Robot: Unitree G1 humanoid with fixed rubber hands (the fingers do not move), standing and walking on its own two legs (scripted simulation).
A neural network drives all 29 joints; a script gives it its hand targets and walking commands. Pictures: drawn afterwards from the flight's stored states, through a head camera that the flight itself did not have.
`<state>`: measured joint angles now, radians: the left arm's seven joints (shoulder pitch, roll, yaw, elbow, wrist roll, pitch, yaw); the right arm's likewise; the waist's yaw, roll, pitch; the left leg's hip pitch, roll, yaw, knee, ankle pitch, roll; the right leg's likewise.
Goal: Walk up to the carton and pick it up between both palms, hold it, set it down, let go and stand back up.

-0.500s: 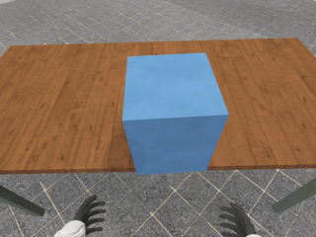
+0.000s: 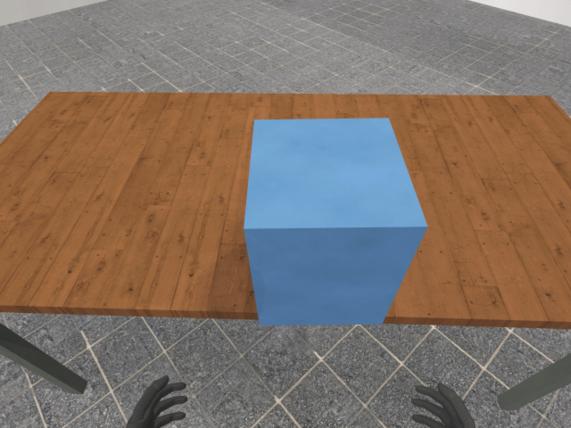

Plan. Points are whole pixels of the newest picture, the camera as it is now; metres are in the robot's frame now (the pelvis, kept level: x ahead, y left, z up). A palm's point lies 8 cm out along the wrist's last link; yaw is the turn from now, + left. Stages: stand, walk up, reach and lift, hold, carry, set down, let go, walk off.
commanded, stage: reach and lift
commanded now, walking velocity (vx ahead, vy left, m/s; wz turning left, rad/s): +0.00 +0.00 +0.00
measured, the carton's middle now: (321, 226) +0.42 +0.00 +0.06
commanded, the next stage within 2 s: none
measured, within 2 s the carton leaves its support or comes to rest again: neither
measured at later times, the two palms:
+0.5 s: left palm out of the picture +0.15 +0.20 -0.01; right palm out of the picture +0.15 -0.20 -0.01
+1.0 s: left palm (158, 367) +0.21 +0.19 +0.04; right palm (502, 388) +0.20 -0.21 +0.04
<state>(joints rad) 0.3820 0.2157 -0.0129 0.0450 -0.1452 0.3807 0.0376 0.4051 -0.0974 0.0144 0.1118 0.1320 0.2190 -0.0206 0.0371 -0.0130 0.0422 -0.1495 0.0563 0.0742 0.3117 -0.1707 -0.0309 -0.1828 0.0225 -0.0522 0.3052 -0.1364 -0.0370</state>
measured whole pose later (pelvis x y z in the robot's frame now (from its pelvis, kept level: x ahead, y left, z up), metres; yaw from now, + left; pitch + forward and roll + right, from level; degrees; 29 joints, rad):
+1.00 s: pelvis +0.01 +0.01 +0.00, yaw -1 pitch -2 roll +0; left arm 0.35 0.14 -0.08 -0.16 -0.12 0.15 0.16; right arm 0.38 -0.22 -0.04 -0.06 0.23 -0.01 0.01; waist 0.04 -0.02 0.03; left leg -0.05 0.04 0.07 0.28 -0.19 -0.03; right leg -0.10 0.02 -0.02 0.30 -0.16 -0.03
